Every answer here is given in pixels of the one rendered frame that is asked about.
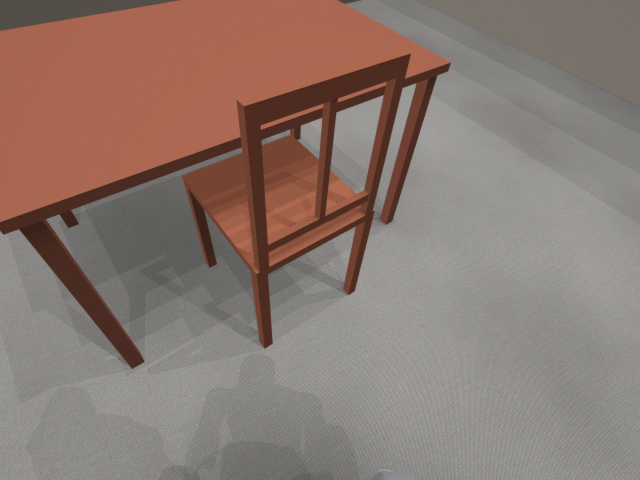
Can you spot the chair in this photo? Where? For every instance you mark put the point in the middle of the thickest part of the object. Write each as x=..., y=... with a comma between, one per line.
x=276, y=202

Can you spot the table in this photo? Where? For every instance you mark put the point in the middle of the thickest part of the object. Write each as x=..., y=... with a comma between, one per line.
x=96, y=105

